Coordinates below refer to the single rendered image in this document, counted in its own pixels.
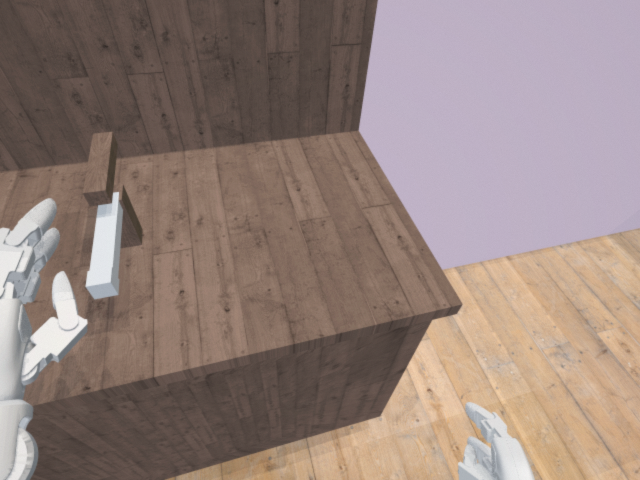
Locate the left robot forearm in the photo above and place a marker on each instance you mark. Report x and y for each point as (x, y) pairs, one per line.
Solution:
(18, 448)

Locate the counter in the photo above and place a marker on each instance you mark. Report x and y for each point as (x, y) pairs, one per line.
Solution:
(272, 285)

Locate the tap lever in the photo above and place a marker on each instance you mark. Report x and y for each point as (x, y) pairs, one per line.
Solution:
(102, 278)

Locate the robot right hand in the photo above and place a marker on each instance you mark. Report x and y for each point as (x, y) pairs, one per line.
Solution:
(505, 460)

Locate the robot left hand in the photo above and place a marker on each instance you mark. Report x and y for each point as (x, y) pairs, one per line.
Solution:
(23, 254)

